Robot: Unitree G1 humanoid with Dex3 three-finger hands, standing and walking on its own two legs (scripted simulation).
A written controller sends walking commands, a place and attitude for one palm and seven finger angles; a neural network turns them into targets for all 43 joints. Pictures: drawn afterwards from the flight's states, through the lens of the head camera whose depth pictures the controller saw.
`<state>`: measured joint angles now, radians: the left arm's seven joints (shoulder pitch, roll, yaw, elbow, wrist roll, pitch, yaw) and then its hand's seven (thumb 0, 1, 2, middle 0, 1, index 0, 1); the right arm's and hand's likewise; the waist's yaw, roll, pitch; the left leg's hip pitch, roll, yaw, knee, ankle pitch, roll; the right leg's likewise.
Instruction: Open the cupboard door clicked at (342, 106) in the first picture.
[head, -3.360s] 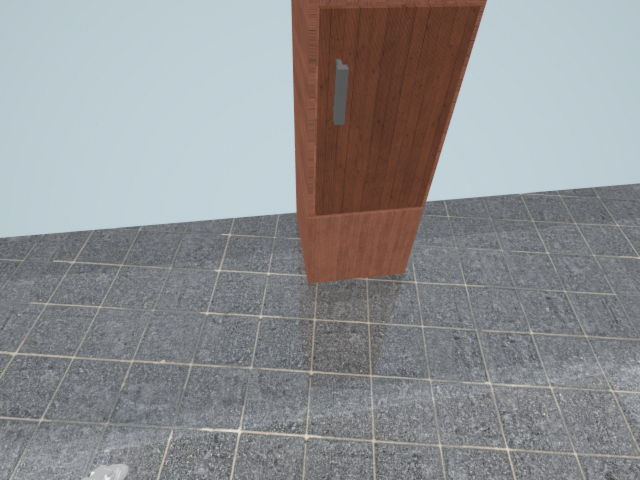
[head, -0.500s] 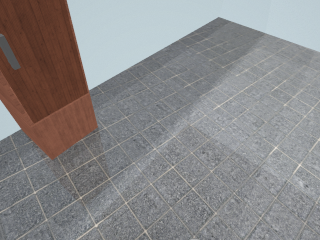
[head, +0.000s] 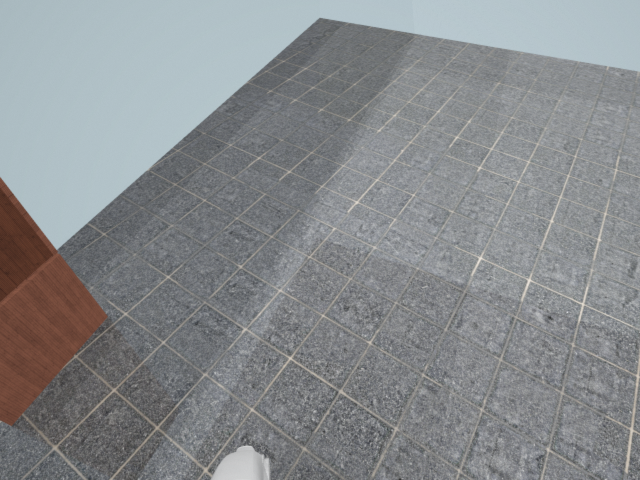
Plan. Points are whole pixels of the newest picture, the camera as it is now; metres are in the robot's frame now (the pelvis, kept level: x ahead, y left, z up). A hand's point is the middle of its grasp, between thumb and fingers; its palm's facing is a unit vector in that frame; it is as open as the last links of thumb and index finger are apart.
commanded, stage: walk to a spot facing it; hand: left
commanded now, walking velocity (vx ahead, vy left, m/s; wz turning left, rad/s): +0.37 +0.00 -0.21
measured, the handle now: out of the picture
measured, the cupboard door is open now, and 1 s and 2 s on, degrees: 0 0 0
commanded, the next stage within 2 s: turn to face it in 0.60 s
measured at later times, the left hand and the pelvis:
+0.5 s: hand (182, 384) +0.29 +0.25 -0.17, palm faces -0.13 -0.98 -0.16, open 7.4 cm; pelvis +0.20 +0.07 +0.00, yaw -13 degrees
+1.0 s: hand (285, 278) +0.51 +0.10 -0.17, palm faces -0.32 -0.94 -0.16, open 7.2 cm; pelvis +0.34 -0.01 -0.01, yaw -17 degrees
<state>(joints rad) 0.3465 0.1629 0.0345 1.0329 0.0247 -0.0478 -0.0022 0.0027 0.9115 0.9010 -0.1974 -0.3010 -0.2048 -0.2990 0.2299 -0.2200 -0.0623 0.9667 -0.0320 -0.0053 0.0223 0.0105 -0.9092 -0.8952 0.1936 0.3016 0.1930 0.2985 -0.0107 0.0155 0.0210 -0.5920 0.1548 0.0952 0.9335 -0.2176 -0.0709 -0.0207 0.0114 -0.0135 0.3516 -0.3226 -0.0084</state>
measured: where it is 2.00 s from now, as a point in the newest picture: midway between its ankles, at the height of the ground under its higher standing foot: (333, 450)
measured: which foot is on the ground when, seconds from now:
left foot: up 0.00-0.12, down 0.14-0.78, up 0.80-1.00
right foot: down 0.00-0.14, up 0.16-0.74, down 0.76-1.00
